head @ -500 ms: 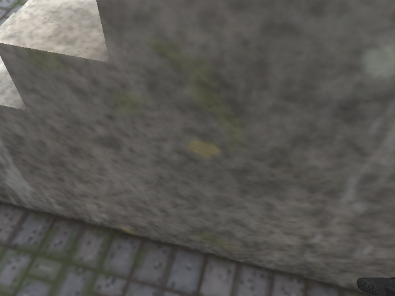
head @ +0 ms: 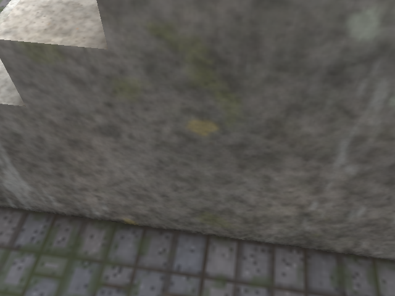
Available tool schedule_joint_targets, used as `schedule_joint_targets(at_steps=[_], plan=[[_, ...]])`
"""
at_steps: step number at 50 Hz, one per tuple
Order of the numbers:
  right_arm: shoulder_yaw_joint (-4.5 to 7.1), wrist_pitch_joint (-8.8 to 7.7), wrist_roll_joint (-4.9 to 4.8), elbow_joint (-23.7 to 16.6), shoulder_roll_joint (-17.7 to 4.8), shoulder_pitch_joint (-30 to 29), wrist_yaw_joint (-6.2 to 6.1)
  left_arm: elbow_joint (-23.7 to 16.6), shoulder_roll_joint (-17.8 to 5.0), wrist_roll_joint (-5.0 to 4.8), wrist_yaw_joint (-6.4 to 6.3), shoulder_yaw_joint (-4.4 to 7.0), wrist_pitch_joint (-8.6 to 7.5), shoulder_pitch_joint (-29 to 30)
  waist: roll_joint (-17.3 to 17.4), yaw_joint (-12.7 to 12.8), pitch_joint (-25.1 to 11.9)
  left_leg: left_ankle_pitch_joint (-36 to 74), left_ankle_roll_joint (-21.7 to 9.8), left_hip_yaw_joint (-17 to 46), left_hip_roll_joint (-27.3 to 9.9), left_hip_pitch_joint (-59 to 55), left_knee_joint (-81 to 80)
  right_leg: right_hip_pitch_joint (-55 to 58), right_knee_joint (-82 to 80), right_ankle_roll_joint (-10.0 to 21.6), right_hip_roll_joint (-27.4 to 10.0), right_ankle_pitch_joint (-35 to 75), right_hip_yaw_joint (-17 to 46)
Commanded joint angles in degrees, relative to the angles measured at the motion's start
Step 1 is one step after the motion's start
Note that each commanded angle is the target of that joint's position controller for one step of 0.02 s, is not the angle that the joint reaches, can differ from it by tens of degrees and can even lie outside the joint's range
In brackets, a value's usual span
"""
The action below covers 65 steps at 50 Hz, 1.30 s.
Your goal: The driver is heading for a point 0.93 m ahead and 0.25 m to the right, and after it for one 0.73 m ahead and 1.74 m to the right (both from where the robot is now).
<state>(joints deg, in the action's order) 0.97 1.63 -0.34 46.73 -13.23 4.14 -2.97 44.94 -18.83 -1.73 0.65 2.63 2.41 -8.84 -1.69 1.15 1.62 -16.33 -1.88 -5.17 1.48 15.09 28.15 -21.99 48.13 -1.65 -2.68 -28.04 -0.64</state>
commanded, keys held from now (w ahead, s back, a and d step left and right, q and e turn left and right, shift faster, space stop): w+e+shift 0.58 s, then w+q+shift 0.42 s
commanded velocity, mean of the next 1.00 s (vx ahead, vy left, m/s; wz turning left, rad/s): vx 0.14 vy -0.25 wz -0.46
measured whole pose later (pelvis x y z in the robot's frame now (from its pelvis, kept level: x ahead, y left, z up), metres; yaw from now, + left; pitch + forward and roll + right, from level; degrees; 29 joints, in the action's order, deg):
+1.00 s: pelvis +0.03 -0.22 +0.00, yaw -26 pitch +3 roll -1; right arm 3.3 0.0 0.1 45.1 -21.1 16.4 -7.3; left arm 40.6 -14.1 1.7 1.4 1.2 -0.4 -11.8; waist 3.3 -2.1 3.3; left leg -31.1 2.3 -0.8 -3.4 27.6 63.7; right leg -15.6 27.8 -1.3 -1.4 -15.3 -1.1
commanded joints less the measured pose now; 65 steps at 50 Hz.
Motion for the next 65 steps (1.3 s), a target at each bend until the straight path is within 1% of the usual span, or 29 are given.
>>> schedule_joint_targets(at_steps=[1, 3, 4, 5, 6, 7, 9, 11, 14, 19, 20, 21, 22, 23, 25, 29, 40, 42, 44, 47, 49, 55, 56, 57, 58, 59, 61, 63, 65], plan=[[3.86, -0.15, 0.04, -3.48, -12.23, -1.45, -0.51, -5.01, -2.41, -1.17, 1.24, 0.29, 0.28, 3.32, 5.82, -1.00, -8.97, 37.19, -9.28, 12.17, -18.81, -12.63, -3.67, -2.26, -3.45, 0.72, -1.02, -0.27, -0.23], [4.11, 0.22, -0.93, -3.58, -12.28, -3.38, 0.01, -4.12, -2.94, -0.54, 0.97, 0.45, 1.41, 2.07, 5.72, 1.06, -8.20, 37.32, -5.98, 8.09, -16.78, -11.47, -0.59, 2.84, -16.50, 3.12, 1.51, 6.08, -2.83], [5.17, 0.42, 6.14, -3.81, -11.26, 11.87, 4.40, 0.29, -1.79, 8.21, 1.77, 2.17, -1.58, -15.76, -8.31, 0.01, -18.23, 19.17, -9.02, 6.64, -16.14, -15.38, 8.17, 14.30, -24.77, 4.55, -1.80, 17.37, 5.47], [4.82, -0.60, 0.28, -3.74, -11.27, -4.33, 3.16, -2.00, -9.63, -1.11, 0.98, 3.00, 1.17, 2.78, -5.17, -0.18, -4.45, 12.50, 1.54, -0.14, -7.84, 3.49, 10.55, 15.96, -21.86, 8.29, -1.09, 42.09, 5.34], [2.99, -1.16, 1.05, -9.83, -7.16, -10.41, 3.15, -3.97, -15.26, -0.52, 0.38, 4.64, 0.90, -1.86, -13.98, 2.58, -6.78, -11.07, 6.01, -0.37, -0.04, 15.94, 17.65, 19.63, -24.08, 18.72, -14.12, 55.72, 27.63], [2.87, -1.69, 1.18, -10.28, -7.35, -14.90, 2.96, -3.67, -15.98, 1.55, 0.08, 5.10, -0.73, -4.14, -8.13, 5.49, -8.48, -25.31, 7.11, 8.83, 1.71, 21.70, 31.18, 23.62, -29.33, 25.41, -19.40, 56.06, 36.36], [3.36, -2.09, -0.71, -9.19, -9.29, -10.12, 2.59, -4.06, -15.16, 0.39, -0.94, 5.62, -2.30, 2.32, -3.11, 1.19, -6.18, -19.26, 5.92, 14.44, -0.18, 25.13, 35.35, 23.61, -29.69, 21.48, -15.24, 49.50, 30.11], [3.63, -2.43, 0.45, -8.09, -10.85, -7.93, 1.89, -4.57, -10.55, -2.03, -2.51, 4.49, -1.63, 5.97, -0.49, -0.30, -5.33, -10.02, 6.61, 14.23, -0.67, 23.45, 31.71, 22.07, -27.64, 16.53, -11.41, 49.45, 25.07], [1.74, -2.42, 0.33, -8.55, -5.29, -9.85, 2.82, -4.53, -9.04, -2.14, -4.27, 4.25, 0.38, 4.93, -0.78, 0.46, -6.65, -1.82, 6.91, 11.38, 1.80, 17.02, 18.38, 19.26, -24.83, 13.12, -6.39, 43.10, 21.90], [2.04, -1.87, -0.62, -5.42, -8.28, -4.36, 2.83, -7.59, -8.71, -0.29, -3.81, 4.28, 0.90, 7.38, -8.59, 0.41, -5.32, -0.23, 5.66, 9.58, 4.55, 2.22, 6.28, 7.72, -25.98, 10.16, -2.04, 35.02, 26.43], [3.14, -1.91, -2.31, -2.20, -11.15, 11.82, 0.36, -10.24, -6.41, -0.71, -0.50, 2.25, 0.59, 10.04, -8.05, -7.83, -8.90, 6.73, 3.31, 11.89, -0.57, -12.65, -8.28, -0.87, -19.29, 10.13, 5.38, 19.24, 19.94], [5.08, -2.30, 2.46, 1.83, -20.24, 10.85, -1.63, -7.97, -4.63, 3.64, 4.45, 2.86, -0.51, 7.70, 2.26, -3.68, -4.47, 4.99, 2.44, 20.96, -12.91, -23.01, -10.26, -15.21, -6.04, 5.07, 12.88, 3.59, 13.36], [4.74, -2.41, 2.77, 1.50, -22.45, 17.36, -2.18, -8.28, -3.90, 5.89, 4.88, 2.61, -1.25, 2.50, 7.41, -3.16, -9.37, 15.62, 1.51, 35.12, -27.36, -26.25, -6.87, -18.54, 8.12, 3.38, 12.19, -8.92, 13.08], [5.16, -3.79, 1.93, 1.61, -22.51, 18.41, -2.42, -11.35, -1.34, 0.29, 4.05, 1.01, -1.75, 1.22, 13.40, -2.74, -13.03, 10.36, -12.55, 55.16, -35.94, -23.29, -16.35, -25.32, 16.60, 1.79, 7.97, -6.09, 18.68], [4.55, -4.14, -1.95, 1.79, -17.61, 8.88, -3.43, -9.28, -8.34, 1.80, 3.30, 2.77, -0.51, 1.14, 7.86, 0.74, -6.20, -1.41, -7.25, 37.46, -28.17, -18.67, -14.83, -27.09, 24.33, 2.13, 4.19, 4.28, 17.53], [3.47, -3.38, -1.85, 2.24, -12.80, 10.61, -4.41, -13.76, -5.15, 2.77, 3.50, 1.35, 0.71, 3.84, 9.08, 0.66, -3.27, 7.98, -0.57, 15.18, -20.50, -11.80, -10.60, -25.72, 25.56, 1.88, 0.75, 16.49, 11.49], [7.82, -5.04, -1.33, -0.11, -23.35, 14.20, -1.72, -14.73, -0.49, 2.99, 4.03, -0.71, -1.26, -3.33, 20.93, 4.12, 3.98, 5.42, 1.87, 6.40, -18.01, 7.18, -19.82, 13.12, -11.56, 2.57, 2.75, 14.59, 3.73], [5.88, -5.19, -0.83, -1.35, -17.36, 15.77, -1.49, -10.68, -4.96, 1.93, 3.41, 1.44, -1.74, -11.70, 11.98, 8.06, -0.24, 11.39, 4.15, 4.09, -12.00, 4.57, -3.39, 22.35, -23.41, 5.62, 2.87, 12.67, 1.96], [2.65, -4.61, 0.96, -6.21, -7.23, 24.25, -2.65, -11.21, -17.44, 5.14, 2.34, 3.91, -2.06, -11.91, -28.23, 2.57, -14.21, -20.46, 6.58, 3.01, 1.13, 23.10, 31.03, 31.88, -28.58, 15.78, -12.08, 32.11, 18.92], [3.65, -2.04, -0.62, -4.19, -12.84, 18.00, -4.98, -6.95, -4.83, 3.53, 1.04, 1.32, -3.34, -6.54, -17.81, -0.03, -6.26, -17.70, 3.47, 5.49, -3.86, 22.36, 42.98, 18.03, -30.81, 13.51, -8.96, 30.70, 8.99], [3.12, -1.55, 1.26, -4.43, -12.48, 17.05, -5.36, -6.59, -3.84, 3.26, -0.41, 1.46, -3.93, -1.19, -15.13, -4.58, -4.60, -15.05, 3.40, 4.46, -5.37, 16.69, 38.62, 14.38, -28.42, 13.69, -8.73, 47.71, 3.36], [2.09, -1.86, 0.11, -3.67, -9.79, 24.01, -2.50, -11.89, -4.21, -0.32, -2.03, 1.66, -4.75, 12.85, 0.22, -12.83, -8.08, 4.81, -3.66, 3.89, -7.19, -9.75, 5.72, 8.25, -16.08, 10.35, -9.16, 67.84, -1.08], [2.23, -1.92, 1.16, -2.08, -11.00, 27.39, -1.65, -13.10, -3.48, 0.10, -2.18, 1.10, -4.36, 13.80, 5.77, -14.82, -6.16, 11.76, -5.88, 7.88, -7.13, -17.80, -3.16, -0.97, -4.57, 6.95, -4.58, 46.27, -2.62], [3.19, -1.73, 0.75, -2.12, -16.84, 24.25, -1.71, -15.22, 0.55, 3.42, -2.62, -0.43, -3.82, 10.23, 22.35, -9.39, -4.08, 39.72, -9.57, 21.00, -15.82, -26.97, 1.49, -19.41, 8.65, 2.69, 2.06, -0.07, -1.72], [4.73, -2.75, 2.10, -6.67, -22.99, 21.10, -2.14, -14.74, -2.95, 5.91, -2.05, -0.21, -3.75, 4.48, 26.49, -8.24, -14.82, 31.20, -25.27, 49.35, -31.93, -23.95, -9.54, -21.18, 23.64, -2.68, 9.12, -14.93, 8.55], [4.24, -3.40, 1.42, -9.16, -21.37, 11.74, -1.63, -13.29, -9.24, 3.44, -1.93, 1.63, -3.31, 5.99, 14.75, -6.44, -10.27, 26.75, -24.77, 48.61, -31.01, -18.38, -12.23, -22.88, 30.75, -3.12, 8.29, -11.32, 14.46], [3.61, -2.82, -1.69, -9.03, -19.29, 4.20, -2.05, -13.79, -7.32, 2.17, -2.86, 1.26, -2.12, 7.35, 6.59, -2.81, -2.07, 26.48, -16.88, 34.05, -23.31, -10.08, -11.08, -22.07, 28.15, -2.97, 5.55, -1.11, 11.49], [2.89, -1.05, -4.50, -7.46, -15.40, -2.77, -2.35, -16.44, -3.72, 0.00, -3.15, 0.47, -3.68, 9.38, 9.62, 3.20, -3.72, 30.88, -9.72, 15.81, -9.03, -0.58, -7.50, -6.78, 9.84, -2.77, 5.30, 7.88, 5.45], [3.55, -0.58, -3.40, -8.95, -15.42, -3.20, -1.94, -14.68, -1.12, 0.03, -3.28, -0.42, -4.50, 11.13, 9.71, -0.17, -6.70, 27.56, -6.33, 11.92, -5.33, 0.72, -5.96, 4.61, -5.93, -4.04, 9.81, 14.26, -0.99]])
